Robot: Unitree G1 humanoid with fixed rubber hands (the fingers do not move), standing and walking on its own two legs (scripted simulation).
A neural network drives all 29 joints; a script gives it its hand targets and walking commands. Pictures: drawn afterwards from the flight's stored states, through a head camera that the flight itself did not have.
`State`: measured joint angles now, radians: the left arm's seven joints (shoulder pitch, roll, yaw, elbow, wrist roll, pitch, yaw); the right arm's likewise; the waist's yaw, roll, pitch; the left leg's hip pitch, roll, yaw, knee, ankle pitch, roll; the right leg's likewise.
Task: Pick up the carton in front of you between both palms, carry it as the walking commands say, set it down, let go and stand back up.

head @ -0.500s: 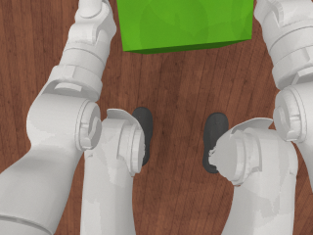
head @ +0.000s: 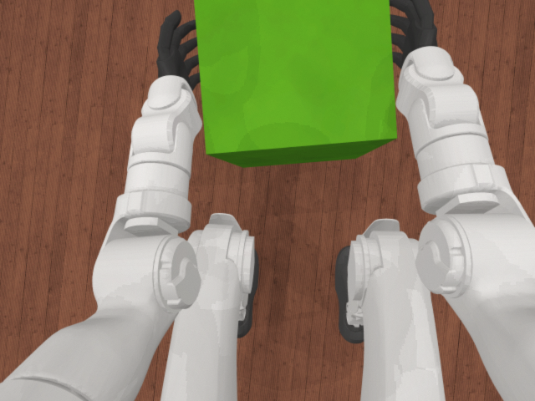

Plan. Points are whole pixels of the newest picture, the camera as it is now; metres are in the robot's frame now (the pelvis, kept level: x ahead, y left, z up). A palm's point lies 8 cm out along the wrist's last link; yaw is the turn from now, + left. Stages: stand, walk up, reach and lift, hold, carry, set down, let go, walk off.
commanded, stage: reach and lift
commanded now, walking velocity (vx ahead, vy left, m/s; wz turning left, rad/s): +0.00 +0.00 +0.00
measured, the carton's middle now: (294, 89) +0.52 +0.01 -0.15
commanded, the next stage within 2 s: none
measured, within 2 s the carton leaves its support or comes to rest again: neither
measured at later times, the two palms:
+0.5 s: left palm (103, 52) +0.47 +0.17 +0.07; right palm (485, 14) +0.49 -0.13 +0.07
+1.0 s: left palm out of the picture +0.43 +0.16 +0.24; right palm out of the picture +0.44 -0.14 +0.24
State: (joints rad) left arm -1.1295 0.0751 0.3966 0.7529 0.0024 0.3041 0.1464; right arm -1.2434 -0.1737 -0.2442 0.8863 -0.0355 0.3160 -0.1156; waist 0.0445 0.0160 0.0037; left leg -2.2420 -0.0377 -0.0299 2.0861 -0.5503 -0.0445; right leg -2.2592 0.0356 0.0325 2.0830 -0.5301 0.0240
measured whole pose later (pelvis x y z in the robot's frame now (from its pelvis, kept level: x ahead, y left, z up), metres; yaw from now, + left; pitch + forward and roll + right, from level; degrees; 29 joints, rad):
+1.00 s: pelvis +0.06 +0.00 +0.26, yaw +1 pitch +26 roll +0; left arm -0.56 -0.11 0.40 0.58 0.20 0.37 0.03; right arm -0.59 0.10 -0.37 0.62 -0.20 0.35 -0.05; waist 0.02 -0.01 -0.22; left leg -1.21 -0.03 -0.05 1.19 -0.45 -0.02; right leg -1.21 0.04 0.05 1.20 -0.44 0.01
